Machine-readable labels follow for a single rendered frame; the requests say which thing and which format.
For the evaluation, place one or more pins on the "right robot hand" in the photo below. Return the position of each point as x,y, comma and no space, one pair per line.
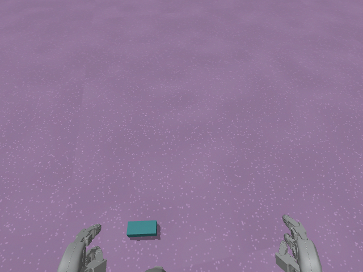
303,250

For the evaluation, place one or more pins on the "left robot hand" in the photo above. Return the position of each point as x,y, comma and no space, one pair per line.
77,259

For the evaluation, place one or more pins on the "small box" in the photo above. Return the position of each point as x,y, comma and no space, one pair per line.
142,228

